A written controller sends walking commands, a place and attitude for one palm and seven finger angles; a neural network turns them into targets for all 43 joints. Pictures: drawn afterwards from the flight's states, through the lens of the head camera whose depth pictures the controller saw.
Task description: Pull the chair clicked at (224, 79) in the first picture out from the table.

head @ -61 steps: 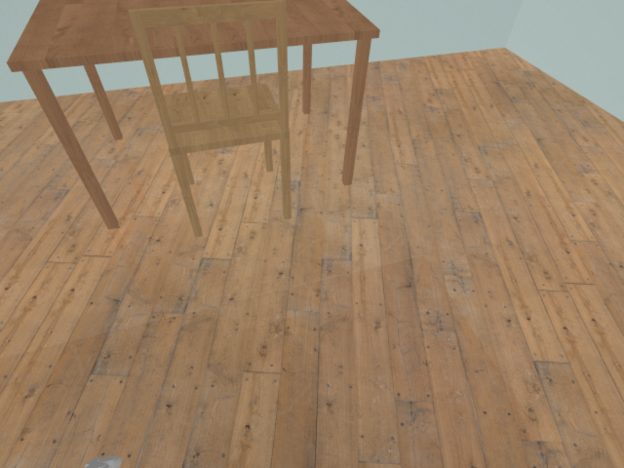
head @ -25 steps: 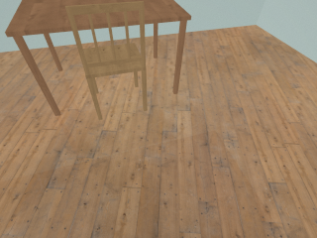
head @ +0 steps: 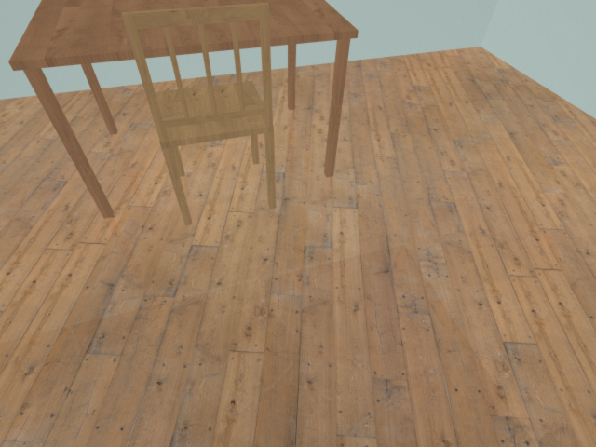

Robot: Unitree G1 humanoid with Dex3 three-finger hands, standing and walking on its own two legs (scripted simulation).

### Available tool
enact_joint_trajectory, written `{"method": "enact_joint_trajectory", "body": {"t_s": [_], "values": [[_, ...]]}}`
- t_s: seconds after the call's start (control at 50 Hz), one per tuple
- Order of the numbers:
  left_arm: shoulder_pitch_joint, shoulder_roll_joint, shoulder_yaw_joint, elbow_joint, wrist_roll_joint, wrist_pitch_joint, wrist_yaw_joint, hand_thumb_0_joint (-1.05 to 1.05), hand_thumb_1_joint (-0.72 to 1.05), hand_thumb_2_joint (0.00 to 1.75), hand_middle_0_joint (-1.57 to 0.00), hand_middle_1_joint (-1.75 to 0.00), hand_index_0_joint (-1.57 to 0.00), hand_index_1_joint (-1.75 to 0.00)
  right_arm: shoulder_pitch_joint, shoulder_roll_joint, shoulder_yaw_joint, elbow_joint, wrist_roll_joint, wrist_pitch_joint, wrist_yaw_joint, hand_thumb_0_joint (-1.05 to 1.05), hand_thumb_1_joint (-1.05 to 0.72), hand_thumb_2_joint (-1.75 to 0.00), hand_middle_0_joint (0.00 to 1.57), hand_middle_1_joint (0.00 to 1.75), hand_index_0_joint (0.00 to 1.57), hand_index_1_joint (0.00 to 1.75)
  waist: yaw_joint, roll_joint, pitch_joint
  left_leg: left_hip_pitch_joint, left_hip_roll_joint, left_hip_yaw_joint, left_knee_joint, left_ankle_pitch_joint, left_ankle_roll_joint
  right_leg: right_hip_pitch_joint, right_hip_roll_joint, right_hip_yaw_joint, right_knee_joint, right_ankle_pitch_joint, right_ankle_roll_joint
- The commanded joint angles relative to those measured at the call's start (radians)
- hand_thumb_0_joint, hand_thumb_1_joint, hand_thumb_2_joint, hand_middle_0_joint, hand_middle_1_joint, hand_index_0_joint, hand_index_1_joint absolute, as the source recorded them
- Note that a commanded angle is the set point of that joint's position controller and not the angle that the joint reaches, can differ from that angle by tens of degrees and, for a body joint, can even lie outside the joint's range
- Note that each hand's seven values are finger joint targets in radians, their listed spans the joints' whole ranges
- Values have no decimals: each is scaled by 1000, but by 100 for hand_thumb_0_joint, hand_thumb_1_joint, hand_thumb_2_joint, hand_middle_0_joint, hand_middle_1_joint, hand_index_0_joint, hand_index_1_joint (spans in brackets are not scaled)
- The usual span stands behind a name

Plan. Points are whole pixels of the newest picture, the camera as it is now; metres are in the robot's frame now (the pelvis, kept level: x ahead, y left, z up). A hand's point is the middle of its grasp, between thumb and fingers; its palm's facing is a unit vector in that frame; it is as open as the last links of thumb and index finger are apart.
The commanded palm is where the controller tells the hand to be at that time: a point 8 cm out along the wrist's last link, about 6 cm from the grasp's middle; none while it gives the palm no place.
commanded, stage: look at it before walking up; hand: left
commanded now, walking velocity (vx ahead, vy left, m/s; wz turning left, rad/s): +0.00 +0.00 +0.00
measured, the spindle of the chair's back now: (208, 72) +1.23 +0.37 -0.08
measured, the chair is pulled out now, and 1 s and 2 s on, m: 0.00 0.00 0.00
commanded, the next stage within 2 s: walk to a spot facing it in 0.22 s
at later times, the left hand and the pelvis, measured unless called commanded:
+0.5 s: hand out of the picture +0.06 +0.23 -0.17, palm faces -0.03 -0.96 -0.27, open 7.4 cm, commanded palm none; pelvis +0.02 +0.00 +0.00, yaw -1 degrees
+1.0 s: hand (222, 357) +0.31 +0.16 -0.19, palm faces -0.11 -0.97 -0.23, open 7.3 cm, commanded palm none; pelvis +0.19 -0.03 -0.04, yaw -6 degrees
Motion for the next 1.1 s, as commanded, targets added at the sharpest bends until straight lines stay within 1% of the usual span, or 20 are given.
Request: {"method": "enact_joint_trajectory", "body": {"t_s": [0.0, 0.3, 0.34, 0.42, 0.6, 0.62, 0.64, 0.66, 0.68, 0.7, 0.72, 0.8, 0.86, 0.92, 0.94, 0.96, 0.98, 1.02, 1.06, 1.08], "values": [[-41, 204, 45, -59, -4, -20, 10, 0, 90, 90, -20, -30, -20, -30, -45, -202, -44, -63, -3, -28, -10, 0, -90, -90, 20, 30, 20, 30, 5, 11, -50, 7, 103, -87, -62, 118, 39, 2, -119, 105, -73, 92, -28], [-36, 206, 43, -53, -4, -20, 11, 0, 90, 90, -20, -30, -20, -30, -53, -204, -42, -59, -2, -26, -12, 0, -90, -90, 20, 30, 20, 30, 6, 8, -38, 22, 106, -87, -71, 139, 39, 10, -121, 102, -81, 126, -27], [40, 80, 17, -19, -3, 1, 14, 0, 90, 90, -20, -30, -20, -30, 17, -77, -13, -27, -11, -8, -7, 0, -90, -90, 20, 30, 20, 30, 5, 2, -53, 24, 94, -57, -50, -7, 21, 2, -109, 102, -79, -65, -13], [97, 89, 35, -27, 9, 17, -5, 0, 90, 90, -20, -30, -20, -30, 63, -79, -26, -34, -22, 2, 0, 0, -90, -90, 20, 30, 20, 30, 12, -12, 106, -132, 75, -57, -33, -378, 39, -115, -85, 152, -83, -408, -47], [225, 48, 75, -33, 5, -23, -4, 0, 90, 90, -20, -30, -20, -30, 194, 13, -42, -57, -11, -48, -6, 0, -90, -90, 20, 30, 20, 30, -9, -58, 102, -159, 51, 39, 194, -225, 50, -100, -139, 251, 17, -219, -139], [219, 33, 76, -32, 4, -26, -3, 0, 90, 90, -20, -30, -20, -30, 233, 19, -43, -44, -10, -56, -10, 0, -90, -90, 20, 30, 20, 30, -26, -32, 87, -88, 65, 20, 161, -169, 60, -131, -115, 215, 90, -126, -130], [189, 0, 73, -44, 1, -29, -4, 0, 90, 90, -20, -30, -20, -30, 315, -3, -51, -15, -14, -66, -16, 0, -90, -90, 20, 30, 20, 30, -69, 103, 70, 69, 133, -81, 57, -76, 98, -253, -43, 113, 270, -24, -96], [112, -52, 64, -79, 0, -37, -6, 0, 90, 90, -20, -30, -20, -30, 472, -62, -70, 38, -22, -75, -24, 0, -90, -90, 20, 30, 20, 30, -128, 306, 54, 252, 289, -313, -58, 128, 180, -452, 49, -54, 573, -61, -47], [14, -58, 58, -126, 3, -53, 0, 0, 90, 90, -20, -30, -20, -30, 553, -42, -66, 72, -28, -77, -36, 0, -90, -90, 20, 30, 20, 30, -147, 285, 117, 373, 395, -423, -85, 439, 248, -668, 25, -35, 717, -337, -37], [-29, -53, 65, -130, 6, -52, -2, 0, 90, 90, -20, -30, -20, -30, 555, -7, -56, 72, -24, -77, -43, 0, -90, -90, 20, 30, 20, 30, -138, 148, 169, 341, 421, -385, -66, 537, 267, -705, -39, 8, 775, -334, -45], [-37, -72, 67, -130, 5, -47, -11, 0, 90, 90, -20, -30, -20, -30, 509, 6, -53, 58, -26, -80, -45, 0, -90, -90, 20, 30, 20, 30, -109, 94, 180, 295, 405, -320, -77, 499, 254, -696, -74, 14, 777, -312, -45], [-47, -132, 63, -146, 4, -22, -42, 0, 90, 90, -20, -30, -20, -30, 406, 34, -53, 41, -23, -95, -46, 0, -90, -90, 20, 30, 20, 30, -36, 139, 206, 108, 284, -73, -190, 254, 173, -526, -100, -78, 539, -149, -29], [17, -139, 66, -126, -1, -22, -44, 0, 90, 90, -20, -30, -20, -30, 380, 16, -58, 54, -18, -91, -42, 0, -90, -90, 20, 30, 20, 30, 9, 158, 137, 52, 241, 44, -136, 455, 145, -241, -24, -175, 339, -45, -50], [310, -74, 91, -38, 13, -34, -28, 0, 90, 90, -20, -30, -20, -30, 350, -2, -69, 52, -5, -85, -37, 0, -90, -90, 20, 30, 20, 30, 143, 81, -28, -3, 185, 134, 251, 629, 90, 141, 29, -189, 208, 53, -85], [427, 9, 111, -8, 20, -50, -14, 0, 90, 90, -20, -30, -20, -30, 365, 39, -64, 43, 3, -85, -23, 0, -90, -90, 20, 30, 20, 30, 186, -38, -111, -171, 143, 143, 530, 391, 64, 331, -117, -22, 144, -9, -133], [469, 101, 130, -5, 12, -55, 2, 0, 90, 90, -20, -30, -20, -30, 400, 118, -56, 13, 15, -87, -18, 0, -90, -90, 20, 30, 20, 30, 162, -214, -204, -376, 32, 135, 875, -278, 35, 425, -418, 444, 3, -80, -251], [426, 128, 135, -20, -5, -45, 6, 0, 90, 90, -20, -30, -20, -30, 305, 122, -61, -29, 10, -76, -18, 0, -90, -90, 20, 30, 20, 30, 158, -138, -142, -459, 54, 44, 1025, -354, 55, 301, -481, 577, -140, -244, -296], [234, 46, 105, -65, 0, -45, 12, 0, 90, 90, -20, -30, -20, -30, 222, 116, -68, -58, -10, -63, -7, 0, -90, -90, 20, 30, 20, 30, 79, -105, 45, -500, 139, -2, 1041, -197, 53, -13, -426, 463, -200, -421, -238], [124, -22, 82, -84, 11, -52, 18, 0, 90, 90, -20, -30, -20, -30, 298, 148, -67, -28, -23, -36, -1, 0, -90, -90, 20, 30, 20, 30, -12, -49, 48, -384, 165, 9, 918, -141, 35, -183, -346, 232, -199, -310, -176], [117, -34, 81, -87, 15, -56, 18, 0, 90, 90, -20, -30, -20, -30, 332, 157, -67, -20, -26, -23, 0, 0, -90, -90, 20, 30, 20, 30, -33, -53, 36, -350, 167, 28, 860, -129, 23, -226, -322, 160, -205, -256, -161]]}}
